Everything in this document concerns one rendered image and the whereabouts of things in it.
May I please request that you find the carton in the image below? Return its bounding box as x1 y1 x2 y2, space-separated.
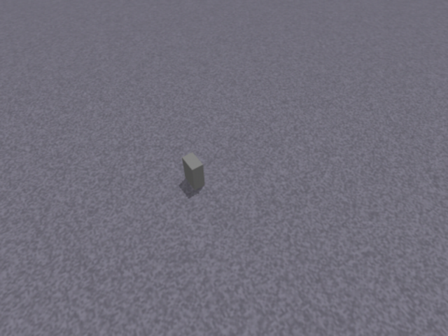
182 153 205 190

